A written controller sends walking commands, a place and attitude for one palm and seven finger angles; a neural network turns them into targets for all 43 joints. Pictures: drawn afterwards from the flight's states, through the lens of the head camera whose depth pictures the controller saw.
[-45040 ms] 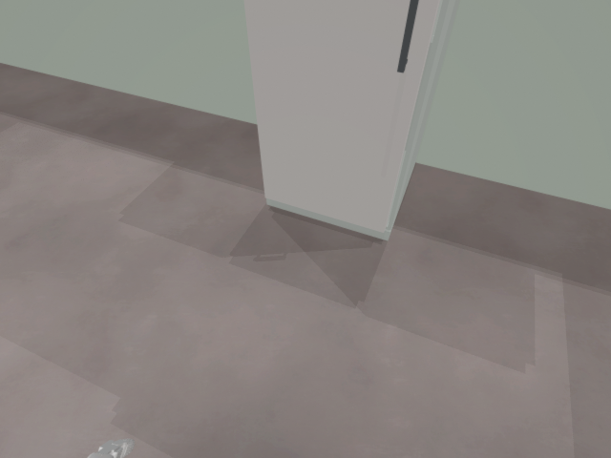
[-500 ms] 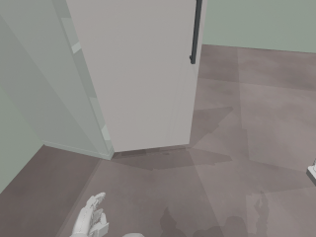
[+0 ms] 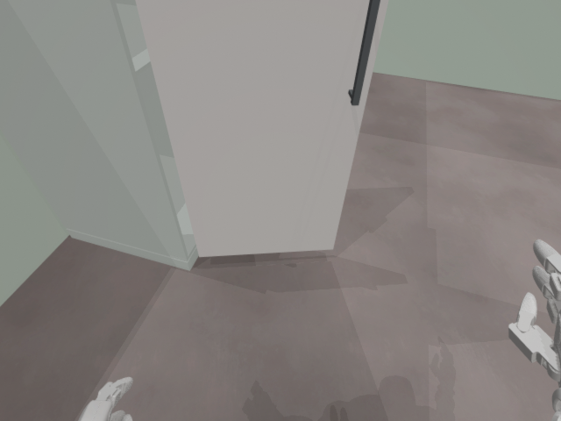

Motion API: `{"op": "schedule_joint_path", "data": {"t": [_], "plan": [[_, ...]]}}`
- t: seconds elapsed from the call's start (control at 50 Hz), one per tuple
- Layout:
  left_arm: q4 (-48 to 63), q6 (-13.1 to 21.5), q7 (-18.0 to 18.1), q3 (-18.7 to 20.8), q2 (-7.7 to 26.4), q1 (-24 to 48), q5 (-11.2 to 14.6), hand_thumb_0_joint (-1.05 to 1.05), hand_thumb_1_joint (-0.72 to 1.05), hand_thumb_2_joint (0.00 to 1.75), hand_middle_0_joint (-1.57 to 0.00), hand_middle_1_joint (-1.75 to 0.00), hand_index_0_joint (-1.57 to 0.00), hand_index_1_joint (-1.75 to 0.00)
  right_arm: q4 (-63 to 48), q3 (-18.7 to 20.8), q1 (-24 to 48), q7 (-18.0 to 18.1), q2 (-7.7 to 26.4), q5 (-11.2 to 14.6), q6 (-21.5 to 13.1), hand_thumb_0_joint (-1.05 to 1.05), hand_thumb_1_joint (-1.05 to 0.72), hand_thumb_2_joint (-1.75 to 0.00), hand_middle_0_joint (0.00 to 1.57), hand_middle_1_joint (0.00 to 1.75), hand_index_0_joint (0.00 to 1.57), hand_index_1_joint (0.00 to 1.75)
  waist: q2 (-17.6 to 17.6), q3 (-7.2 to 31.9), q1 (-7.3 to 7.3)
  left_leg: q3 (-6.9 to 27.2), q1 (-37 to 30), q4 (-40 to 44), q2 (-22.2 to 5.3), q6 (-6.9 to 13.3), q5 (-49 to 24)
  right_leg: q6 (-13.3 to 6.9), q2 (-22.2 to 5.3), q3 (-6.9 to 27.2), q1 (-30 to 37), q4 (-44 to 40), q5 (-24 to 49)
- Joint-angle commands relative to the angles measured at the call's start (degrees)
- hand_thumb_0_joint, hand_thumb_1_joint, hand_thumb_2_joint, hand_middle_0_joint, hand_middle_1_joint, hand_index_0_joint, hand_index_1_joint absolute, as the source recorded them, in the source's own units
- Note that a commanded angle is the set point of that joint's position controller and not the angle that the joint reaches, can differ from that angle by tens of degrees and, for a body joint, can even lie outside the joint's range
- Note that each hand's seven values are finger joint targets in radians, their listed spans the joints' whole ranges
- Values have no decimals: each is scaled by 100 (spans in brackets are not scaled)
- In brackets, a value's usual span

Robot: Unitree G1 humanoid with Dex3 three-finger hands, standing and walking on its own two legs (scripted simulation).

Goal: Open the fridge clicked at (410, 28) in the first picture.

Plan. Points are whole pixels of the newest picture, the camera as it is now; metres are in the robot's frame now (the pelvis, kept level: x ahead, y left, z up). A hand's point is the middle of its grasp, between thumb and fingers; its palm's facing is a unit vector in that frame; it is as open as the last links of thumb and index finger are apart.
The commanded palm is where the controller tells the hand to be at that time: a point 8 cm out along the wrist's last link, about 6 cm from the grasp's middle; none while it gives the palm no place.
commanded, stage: let the arm hang, fingers relaxed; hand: right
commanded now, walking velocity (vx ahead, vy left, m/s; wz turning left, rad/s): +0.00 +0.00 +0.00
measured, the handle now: (362, 47) +0.89 -0.14 +0.17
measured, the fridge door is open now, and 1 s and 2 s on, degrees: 68 68 68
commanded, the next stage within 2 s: look to check the result in 1.04 s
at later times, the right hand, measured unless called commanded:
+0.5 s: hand out of the picture +0.06 -0.20 -0.15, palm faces -0.05 +0.97 -0.26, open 7.2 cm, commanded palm none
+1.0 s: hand out of the picture +0.06 -0.21 -0.16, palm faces -0.06 +0.98 -0.19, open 7.3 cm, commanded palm none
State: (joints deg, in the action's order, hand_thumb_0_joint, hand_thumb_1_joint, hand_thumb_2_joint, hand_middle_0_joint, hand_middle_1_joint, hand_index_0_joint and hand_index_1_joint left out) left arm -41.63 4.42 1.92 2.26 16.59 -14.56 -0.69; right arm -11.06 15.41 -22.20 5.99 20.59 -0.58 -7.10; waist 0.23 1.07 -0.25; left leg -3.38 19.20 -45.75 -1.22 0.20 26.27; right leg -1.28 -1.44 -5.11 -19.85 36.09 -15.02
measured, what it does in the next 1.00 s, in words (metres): stands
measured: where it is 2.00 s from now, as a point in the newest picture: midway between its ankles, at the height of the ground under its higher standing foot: outside the picture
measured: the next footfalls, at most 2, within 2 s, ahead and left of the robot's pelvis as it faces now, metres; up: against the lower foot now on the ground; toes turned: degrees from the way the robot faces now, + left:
none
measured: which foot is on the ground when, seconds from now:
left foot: down 0.00-1.00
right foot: down 0.00-1.00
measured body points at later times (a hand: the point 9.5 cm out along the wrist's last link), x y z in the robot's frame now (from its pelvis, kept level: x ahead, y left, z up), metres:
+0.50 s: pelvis +0.02 +0.00 +0.02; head +0.05 +0.00 +0.47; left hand +0.04 +0.24 -0.14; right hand +0.06 -0.25 -0.13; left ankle +0.01 +0.12 -0.72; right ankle +0.04 -0.11 -0.72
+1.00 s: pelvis +0.04 -0.03 +0.02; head +0.05 -0.04 +0.47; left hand +0.05 +0.20 -0.13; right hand +0.07 -0.26 -0.14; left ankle +0.01 +0.12 -0.72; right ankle +0.04 -0.11 -0.72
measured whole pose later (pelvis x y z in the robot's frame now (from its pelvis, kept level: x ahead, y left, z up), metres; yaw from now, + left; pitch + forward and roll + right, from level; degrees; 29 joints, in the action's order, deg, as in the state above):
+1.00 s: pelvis +0.04 -0.03 +0.02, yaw +2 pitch -1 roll +0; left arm -65.7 -0.5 1.6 -0.2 9.1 -12.5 -1.1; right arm 65.0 -1.3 -12.3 1.8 10.4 -1.2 0.4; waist 1.0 -2.1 -0.6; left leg 1.7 6.8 -21.0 -1.9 -2.2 13.6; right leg -2.8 0.8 -6.2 -9.6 21.9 -12.0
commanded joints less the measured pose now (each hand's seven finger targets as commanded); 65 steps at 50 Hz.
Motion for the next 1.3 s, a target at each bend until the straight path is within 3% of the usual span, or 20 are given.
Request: {"op": "schedule_joint_path", "data": {"t": [0.0,0.04,0.06,0.08,0.1,0.12,0.14,0.16,0.18,0.24,0.3,0.34,0.4,0.44,0.54,0.62,0.86,1.04,1.1,1.28], "plan": [[497,-127,-214,85,682,221,-227,0,90,90,-20,-30,-20,-30,2337,-1080,424,-534,-225,-128,828,0,-90,-90,20,30,20,30,-560,85,-227,619,701,-1412,-85,-100,770,-1026,-1557,1938,-263,-1500,1654],[420,-181,-169,12,669,424,-241,0,90,90,-20,-30,-20,-30,3106,-1211,469,-555,-193,-99,738,0,-90,-90,20,30,20,30,8,408,16,316,-2,165,-77,-111,250,-750,-1205,1332,64,-1098,2208],[328,-249,-160,-15,696,519,-182,0,90,90,-20,-30,-20,-30,3522,-1225,374,-544,-144,-87,709,0,-90,-90,20,30,20,30,205,501,192,207,-580,1066,-61,-137,-757,-499,-967,1029,2,-776,1926],[302,-334,-157,-41,535,544,-86,0,90,90,-20,-30,-20,-30,3837,-1216,369,-505,131,-84,682,0,-90,-90,20,30,20,30,878,622,219,792,-1082,1849,-400,-52,-1924,-178,-477,683,-182,-354,916],[281,-417,-161,-51,311,520,-31,0,90,90,-20,-30,-20,-30,4125,-1238,473,-480,410,-87,660,0,-90,-90,20,30,20,30,1265,522,81,2040,-911,2454,-1247,256,-2316,108,-7,409,-405,-90,-469],[114,-480,-179,-38,284,349,-78,0,90,90,-20,-30,-20,-30,4417,-1271,745,-500,592,-88,647,0,-90,-90,20,30,20,30,970,213,-102,2410,-451,2747,-1620,621,-2252,183,101,292,-258,2,-1003],[-86,-536,-210,-43,294,102,-79,0,90,90,-20,-30,-20,-30,4603,-1320,1011,-501,631,-85,668,0,-90,-90,20,30,20,30,198,67,-279,1975,48,2800,-1542,688,-1565,162,66,219,301,-47,-864],[-278,-585,-180,-38,158,226,-103,0,90,90,-20,-30,-20,-30,4821,-1365,1230,-479,394,-72,660,0,-90,-90,20,30,20,30,214,-255,-295,1874,380,2775,-1125,596,-1431,163,-1,318,484,-187,-360],[-427,-573,-158,-58,148,217,-96,0,90,90,-20,-30,-20,-30,5086,-1399,1262,-466,281,-52,629,0,-90,-90,20,30,20,30,152,-271,-271,1712,166,2610,-900,495,-1937,146,-38,410,564,-394,193],[-741,-462,-89,-38,151,143,-106,0,90,90,-20,-30,-20,-30,5592,-1368,892,-401,-169,-51,566,0,-90,-90,20,30,20,30,-142,421,-87,1095,-828,2244,-555,220,-3276,68,-355,576,915,-811,1415],[-1064,-523,-72,-51,59,152,-77,0,90,90,-20,-30,-20,-30,5998,-1426,957,-396,-183,-28,638,0,-90,-90,20,30,20,30,-510,290,-68,949,-830,2506,-464,193,-2130,40,-436,610,951,-1145,826],[-1211,-553,-78,-37,82,121,-75,0,90,90,-20,-30,-20,-30,6218,-1450,981,-404,-202,-37,659,0,-90,-90,20,30,20,30,-117,61,-54,906,-736,2712,-392,192,-1664,16,-466,679,895,-1320,590],[-1459,-556,-72,-48,76,51,-79,0,90,90,-20,-30,-20,-30,6516,-1486,1038,-412,-243,-32,671,0,-90,-90,20,30,20,30,-16,-162,-81,897,-643,2868,-393,185,-1423,18,-504,680,919,-1541,454],[-1581,-530,-67,-46,79,-27,-64,0,90,90,-20,-30,-20,-30,6677,-1487,979,-407,-220,-33,655,0,-90,-90,20,30,20,30,47,-18,-60,868,-800,2846,-395,176,-1664,4,-526,680,1027,-1565,714],[-1844,-468,-45,-73,90,-73,-51,0,90,90,-20,-30,-20,-30,6995,-1511,889,-396,-225,-29,638,0,-90,-90,20,30,20,30,-10,80,-37,830,-907,2733,-434,157,-2144,-9,-578,648,1268,-1605,1260],[-2000,-470,-41,-105,35,-40,-52,0,90,90,-20,-30,-20,-30,7161,-1532,904,-392,-260,-28,661,0,-90,-90,20,30,20,30,-46,-264,-38,812,-767,2785,-434,125,-1894,-15,-584,636,1193,-1768,1098],[-2233,-434,-21,-105,-53,-49,-47,0,90,90,-20,-30,-20,-30,7410,-1549,778,-367,-414,-47,652,0,-90,-90,20,30,20,30,-117,-390,-40,779,-758,2783,-458,86,-1908,-53,-563,595,1295,-1837,1213],[-2280,-395,4,-98,-56,-135,-31,0,90,90,-20,-30,-20,-30,7494,-1536,661,-360,-448,-54,652,0,-90,-90,20,30,20,30,-91,-212,-36,766,-880,2702,-448,72,-2108,-95,-562,598,1464,-1799,1595],[-2311,-407,10,-110,-87,-127,-37,0,90,90,-20,-30,-20,-30,7531,-1548,664,-361,-480,-45,673,0,-90,-90,20,30,20,30,-52,-406,-39,742,-791,2726,-454,61,-1942,-103,-563,604,1392,-1867,1384],[-2333,-388,28,-99,-108,-198,-32,0,90,90,-20,-30,-20,-30,7573,-1536,573,-351,-538,-51,682,0,-90,-90,20,30,20,30,-28,-286,-37,714,-840,2660,-455,50,-1989,-133,-569,593,1498,-1861,1516]]}}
